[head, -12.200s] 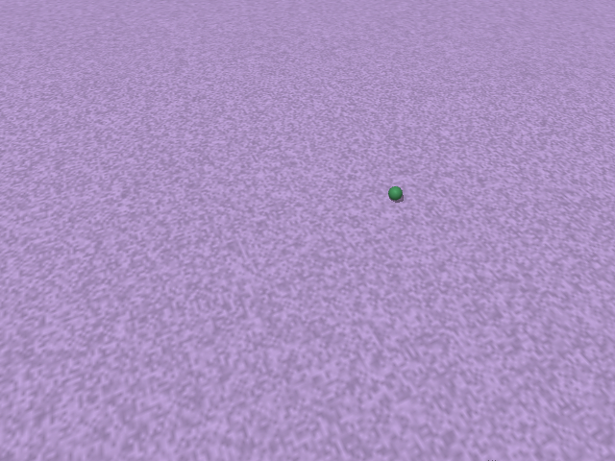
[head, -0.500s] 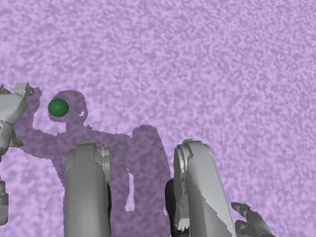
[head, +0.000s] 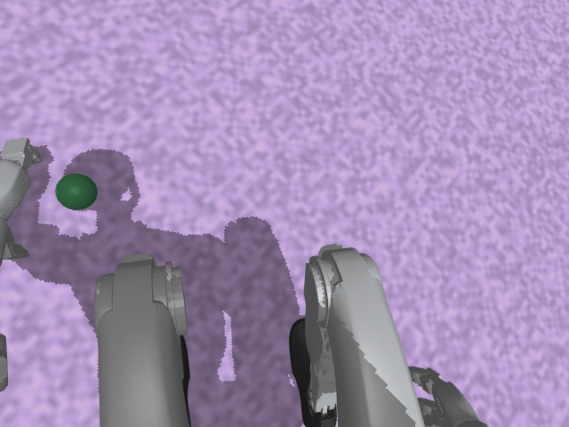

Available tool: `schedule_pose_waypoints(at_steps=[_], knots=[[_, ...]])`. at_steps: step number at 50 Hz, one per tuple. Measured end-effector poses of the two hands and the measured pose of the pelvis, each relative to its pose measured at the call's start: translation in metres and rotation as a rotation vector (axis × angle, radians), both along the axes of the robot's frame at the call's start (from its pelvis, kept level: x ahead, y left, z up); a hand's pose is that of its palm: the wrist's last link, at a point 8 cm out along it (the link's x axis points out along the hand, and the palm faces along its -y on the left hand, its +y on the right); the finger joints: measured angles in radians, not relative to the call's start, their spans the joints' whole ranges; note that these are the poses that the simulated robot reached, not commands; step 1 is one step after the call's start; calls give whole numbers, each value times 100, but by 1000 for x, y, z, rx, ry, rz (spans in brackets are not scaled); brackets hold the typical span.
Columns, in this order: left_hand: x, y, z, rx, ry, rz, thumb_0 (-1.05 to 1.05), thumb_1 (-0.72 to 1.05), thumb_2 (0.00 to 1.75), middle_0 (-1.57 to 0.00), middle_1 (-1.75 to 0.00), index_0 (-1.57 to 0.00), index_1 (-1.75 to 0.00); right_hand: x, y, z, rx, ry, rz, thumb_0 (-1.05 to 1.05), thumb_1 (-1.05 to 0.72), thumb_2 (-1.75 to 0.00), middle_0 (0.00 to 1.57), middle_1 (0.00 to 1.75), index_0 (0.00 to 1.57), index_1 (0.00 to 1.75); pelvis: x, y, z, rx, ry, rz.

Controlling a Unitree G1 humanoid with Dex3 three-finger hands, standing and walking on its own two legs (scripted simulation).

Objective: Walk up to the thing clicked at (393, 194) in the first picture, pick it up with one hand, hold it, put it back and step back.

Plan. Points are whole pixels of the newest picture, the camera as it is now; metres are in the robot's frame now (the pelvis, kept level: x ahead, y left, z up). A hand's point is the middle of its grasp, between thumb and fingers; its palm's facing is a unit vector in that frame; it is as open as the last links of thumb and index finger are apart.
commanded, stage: rise first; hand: left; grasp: from above
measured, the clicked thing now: (77, 191) +0.45 +0.32 -0.29
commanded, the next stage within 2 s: approach in 0.04 s
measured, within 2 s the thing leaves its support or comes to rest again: neither
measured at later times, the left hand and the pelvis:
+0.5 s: hand (67, 177) +0.44 +0.30 -0.19, palm faces -0.37 -0.08 -0.92, open 14.0 cm; pelvis +0.00 +0.00 -0.01, yaw -1 degrees
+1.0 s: hand (45, 208) +0.40 +0.33 -0.20, palm faces -0.51 -0.13 -0.85, open 14.0 cm; pelvis +0.00 +0.00 -0.01, yaw -1 degrees
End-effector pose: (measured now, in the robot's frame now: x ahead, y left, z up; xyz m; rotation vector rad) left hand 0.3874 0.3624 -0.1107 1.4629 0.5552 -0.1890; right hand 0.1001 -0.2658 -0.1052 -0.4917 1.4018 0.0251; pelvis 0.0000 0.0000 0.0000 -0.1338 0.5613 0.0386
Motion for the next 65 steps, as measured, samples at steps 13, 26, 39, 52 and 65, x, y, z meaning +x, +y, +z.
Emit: schedule_pose_waypoints(at_steps=[13,26,39,52,65], knots=[[6,-3,-13,-2,7,-15,0,-53,100,-8,-102,-7,-102,1,-2,-3,-10,11,22,1,-90,-89,20,30,20,30,2,0,-6,-2,-2,-5],[62,-62,-16,0,-102,-89,0,-51,97,-8,-106,-9,-104,-17,-5,3,-23,-7,-17,0,-90,-89,20,30,20,30,3,-2,-10,-2,9,-12],[70,-59,0,25,47,29,0,-51,96,-8,-107,-9,-105,-55,0,8,30,40,-106,1,-91,-89,20,30,20,30,-2,-3,3,6,4,-22],[22,-25,-42,-46,35,-68,0,-49,93,-8,-105,-10,-102,-40,-5,11,-48,77,46,1,-90,-89,20,30,20,30,-5,0,-12,-20,-41,-16],[48,-47,-69,-9,-38,-40,0,-50,97,-8,-100,-8,-100,-16,3,8,-38,-12,122,0,-90,-89,20,30,20,30,0,4,-26,-42,-49,-33]])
